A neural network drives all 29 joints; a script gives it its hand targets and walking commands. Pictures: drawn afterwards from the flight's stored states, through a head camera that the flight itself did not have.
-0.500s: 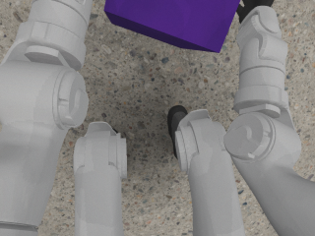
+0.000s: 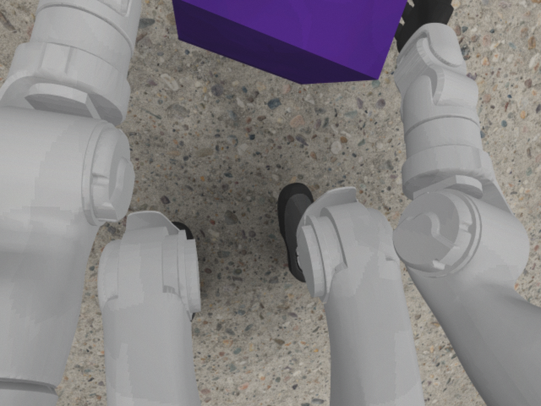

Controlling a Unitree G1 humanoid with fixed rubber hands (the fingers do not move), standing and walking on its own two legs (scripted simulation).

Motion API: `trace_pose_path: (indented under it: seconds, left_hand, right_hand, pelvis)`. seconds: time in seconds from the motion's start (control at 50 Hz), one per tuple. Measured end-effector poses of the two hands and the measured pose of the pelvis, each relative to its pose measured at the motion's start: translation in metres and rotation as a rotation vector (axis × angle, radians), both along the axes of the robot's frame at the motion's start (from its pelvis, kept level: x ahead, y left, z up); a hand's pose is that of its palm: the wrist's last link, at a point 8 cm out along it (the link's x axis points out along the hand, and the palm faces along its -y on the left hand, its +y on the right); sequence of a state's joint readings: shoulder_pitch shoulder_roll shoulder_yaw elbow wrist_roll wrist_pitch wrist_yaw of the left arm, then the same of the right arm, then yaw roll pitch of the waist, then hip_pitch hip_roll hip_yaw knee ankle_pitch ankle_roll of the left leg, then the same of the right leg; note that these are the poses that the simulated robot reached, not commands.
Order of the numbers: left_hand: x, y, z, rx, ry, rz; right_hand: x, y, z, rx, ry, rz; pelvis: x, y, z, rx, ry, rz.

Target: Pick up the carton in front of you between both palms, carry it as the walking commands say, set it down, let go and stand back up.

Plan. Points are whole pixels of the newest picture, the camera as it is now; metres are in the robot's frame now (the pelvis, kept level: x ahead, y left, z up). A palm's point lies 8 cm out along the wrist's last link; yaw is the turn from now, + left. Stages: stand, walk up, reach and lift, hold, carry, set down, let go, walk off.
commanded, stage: set down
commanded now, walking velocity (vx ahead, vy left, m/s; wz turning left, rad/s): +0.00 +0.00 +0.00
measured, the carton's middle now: out of the picture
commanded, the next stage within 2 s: let go in 1.20 s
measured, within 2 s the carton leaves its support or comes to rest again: neither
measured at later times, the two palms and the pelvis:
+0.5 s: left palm out of the picture +0.61 +0.13 -0.07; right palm (506, 24) +0.49 -0.22 -0.09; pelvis -0.02 -0.01 +0.04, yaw +1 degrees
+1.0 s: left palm out of the picture +0.62 +0.14 +0.07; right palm out of the picture +0.49 -0.23 +0.07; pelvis +0.00 -0.01 +0.17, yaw +3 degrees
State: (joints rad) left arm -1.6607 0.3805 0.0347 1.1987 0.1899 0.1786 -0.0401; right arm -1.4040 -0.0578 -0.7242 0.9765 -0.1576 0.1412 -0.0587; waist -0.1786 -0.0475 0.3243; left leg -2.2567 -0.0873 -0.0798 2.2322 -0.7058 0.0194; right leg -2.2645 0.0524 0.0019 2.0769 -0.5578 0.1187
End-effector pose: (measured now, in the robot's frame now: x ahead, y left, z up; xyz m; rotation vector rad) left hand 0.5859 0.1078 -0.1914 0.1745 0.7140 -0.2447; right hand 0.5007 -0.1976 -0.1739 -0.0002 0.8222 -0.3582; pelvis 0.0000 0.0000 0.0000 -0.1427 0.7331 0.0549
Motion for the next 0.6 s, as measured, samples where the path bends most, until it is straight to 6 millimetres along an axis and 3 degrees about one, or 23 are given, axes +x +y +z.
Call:
trace_pose_path:
  seconds: [0.08, 0.16, 0.26, 0.36, 0.6]
  left_hand:
    - [-0.010, 0.020, -0.015, 0.046, 0.008, 0.032]
    - [-0.006, 0.033, -0.009, 0.063, -0.022, 0.045]
    - [0.012, 0.032, 0.026, 0.046, -0.072, 0.047]
    - [0.025, 0.025, 0.069, 0.054, -0.096, 0.041]
    - [0.026, 0.022, 0.146, 0.063, -0.051, 0.047]
  right_hand:
    - [-0.015, -0.019, -0.004, -0.036, 0.006, -0.039]
    - [-0.019, -0.037, 0.000, -0.037, -0.032, -0.071]
    - [-0.011, -0.034, 0.012, -0.007, -0.085, -0.073]
    - [-0.003, -0.021, 0.039, 0.024, -0.146, -0.078]
    - [-0.010, -0.030, 0.121, 0.008, -0.163, -0.096]
  pelvis:
    - [-0.007, -0.002, -0.001, -0.003, -0.023, 0.001]
    - [-0.016, -0.004, -0.002, 0.003, -0.048, -0.004]
    - [-0.024, -0.007, -0.001, 0.013, -0.071, -0.004]
    - [-0.027, -0.010, 0.009, 0.030, -0.075, -0.013]
    - [-0.020, -0.015, 0.070, 0.061, -0.005, -0.032]
